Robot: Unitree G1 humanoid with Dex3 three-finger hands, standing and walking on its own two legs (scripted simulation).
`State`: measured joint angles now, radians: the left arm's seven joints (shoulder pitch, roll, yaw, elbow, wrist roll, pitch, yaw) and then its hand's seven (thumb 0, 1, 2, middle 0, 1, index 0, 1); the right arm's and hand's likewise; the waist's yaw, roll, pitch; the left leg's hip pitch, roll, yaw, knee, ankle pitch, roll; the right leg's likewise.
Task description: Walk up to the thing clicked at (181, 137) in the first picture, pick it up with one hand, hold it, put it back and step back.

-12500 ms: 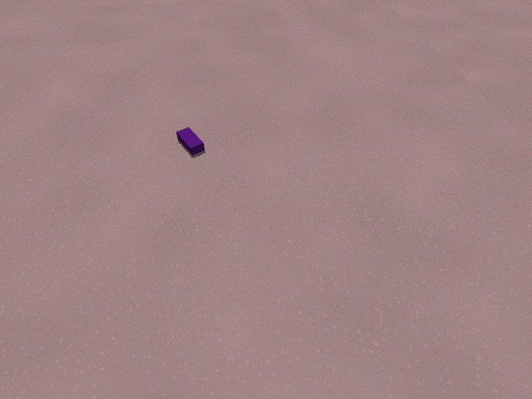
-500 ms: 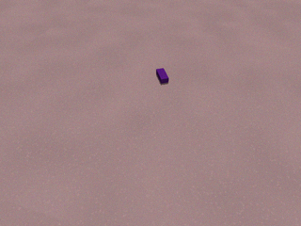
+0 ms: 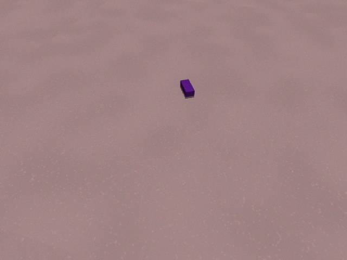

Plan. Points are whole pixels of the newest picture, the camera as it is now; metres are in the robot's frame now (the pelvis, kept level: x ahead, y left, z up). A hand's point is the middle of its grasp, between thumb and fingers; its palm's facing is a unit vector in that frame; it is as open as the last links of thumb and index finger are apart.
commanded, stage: stand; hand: left
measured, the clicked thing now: (187, 87) +1.71 -0.08 -0.75
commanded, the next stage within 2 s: walk up in 0.52 s
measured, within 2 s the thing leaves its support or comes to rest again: neither
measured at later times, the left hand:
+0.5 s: hand out of the picture +0.06 +0.25 -0.16, palm faces -0.03 -0.94 -0.34, open 7.4 cm
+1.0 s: hand (85, 227) +0.23 +0.26 -0.13, palm faces -0.28 -0.81 -0.52, open 7.4 cm
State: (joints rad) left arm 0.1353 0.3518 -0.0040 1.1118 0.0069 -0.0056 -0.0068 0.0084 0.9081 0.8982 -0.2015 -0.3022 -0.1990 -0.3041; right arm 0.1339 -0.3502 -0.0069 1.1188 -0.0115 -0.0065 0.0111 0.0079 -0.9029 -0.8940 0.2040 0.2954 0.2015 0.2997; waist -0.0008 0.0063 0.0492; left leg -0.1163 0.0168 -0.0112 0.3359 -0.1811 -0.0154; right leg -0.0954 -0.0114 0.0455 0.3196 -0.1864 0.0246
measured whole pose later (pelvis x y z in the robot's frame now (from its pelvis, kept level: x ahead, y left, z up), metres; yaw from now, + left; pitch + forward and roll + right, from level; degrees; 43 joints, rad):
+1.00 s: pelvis +0.12 -0.02 -0.03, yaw -21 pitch -3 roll -2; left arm 0.38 0.41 0.04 0.93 0.00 -0.07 0.01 0.01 0.91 0.90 -0.20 -0.30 -0.20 -0.30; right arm 0.14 -0.49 -0.09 0.82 -0.06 0.03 0.14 0.01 -0.91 -0.89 0.20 0.29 0.20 0.30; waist 0.02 0.17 0.05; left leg -0.53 0.08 -0.05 1.07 -0.40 0.00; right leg -0.22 -0.01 -0.03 0.60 -0.34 0.01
